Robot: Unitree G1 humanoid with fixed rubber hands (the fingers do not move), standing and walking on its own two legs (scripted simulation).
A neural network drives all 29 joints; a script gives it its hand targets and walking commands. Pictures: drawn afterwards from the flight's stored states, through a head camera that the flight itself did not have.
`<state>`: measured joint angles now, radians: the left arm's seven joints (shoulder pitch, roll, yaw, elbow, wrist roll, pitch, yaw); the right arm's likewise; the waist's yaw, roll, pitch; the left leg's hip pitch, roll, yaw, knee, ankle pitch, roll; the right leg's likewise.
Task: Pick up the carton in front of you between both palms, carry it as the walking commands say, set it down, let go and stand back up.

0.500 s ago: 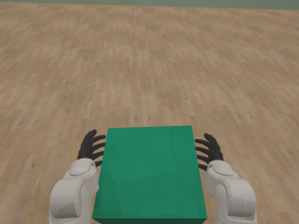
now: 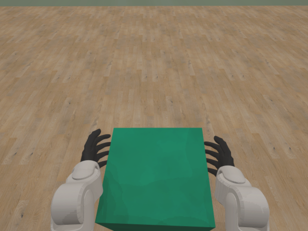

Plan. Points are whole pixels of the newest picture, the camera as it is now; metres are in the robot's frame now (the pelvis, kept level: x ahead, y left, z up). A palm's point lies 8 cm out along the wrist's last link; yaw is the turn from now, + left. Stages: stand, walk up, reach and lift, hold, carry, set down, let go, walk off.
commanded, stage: carry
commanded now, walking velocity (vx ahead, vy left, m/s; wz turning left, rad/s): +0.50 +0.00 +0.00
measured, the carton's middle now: (158, 186) +0.23 +0.00 +0.00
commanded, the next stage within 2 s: none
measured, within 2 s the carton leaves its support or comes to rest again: neither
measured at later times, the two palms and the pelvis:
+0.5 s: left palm (100, 76) +0.58 +0.19 +0.11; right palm (185, 79) +0.56 -0.11 +0.10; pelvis +0.34 +0.05 +0.01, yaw -3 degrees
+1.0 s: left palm (115, 38) +0.92 +0.18 +0.09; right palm (175, 41) +0.92 -0.11 +0.08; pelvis +0.68 +0.03 +0.00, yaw +2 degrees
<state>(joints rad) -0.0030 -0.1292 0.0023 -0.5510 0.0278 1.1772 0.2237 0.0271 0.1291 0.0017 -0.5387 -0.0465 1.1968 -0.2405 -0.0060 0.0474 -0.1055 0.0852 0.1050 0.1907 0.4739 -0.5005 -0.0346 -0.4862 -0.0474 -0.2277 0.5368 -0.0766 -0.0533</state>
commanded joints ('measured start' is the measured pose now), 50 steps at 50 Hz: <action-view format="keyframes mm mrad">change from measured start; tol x32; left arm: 1 -233 -710 -461 -11 -194 12 -112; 50 -239 -832 -503 -56 -226 -37 -153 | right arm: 1 -370 715 541 -183 268 -20 121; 50 -400 825 579 -190 275 -58 149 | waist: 1 30 -375 -302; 20 -3 -205 -63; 23 -30 288 -261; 50 33 -177 -290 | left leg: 1 -625 -123 -52 699 74 -12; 21 -220 -105 116 -16 316 43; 23 156 315 -710 -252 269 227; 42 30 128 -21 -312 890 127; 46 -46 86 58 84 1102 72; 50 -740 -72 -208 927 50 49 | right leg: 1 795 -387 777 -295 -56 -164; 17 450 -223 102 -409 103 -38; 21 384 -121 -18 -12 282 19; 25 -108 -44 242 711 -360 29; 36 -250 -47 105 274 -38 69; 46 362 101 -67 -101 8 16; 48 783 -306 580 -177 -272 -166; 50 785 -377 700 -273 151 -241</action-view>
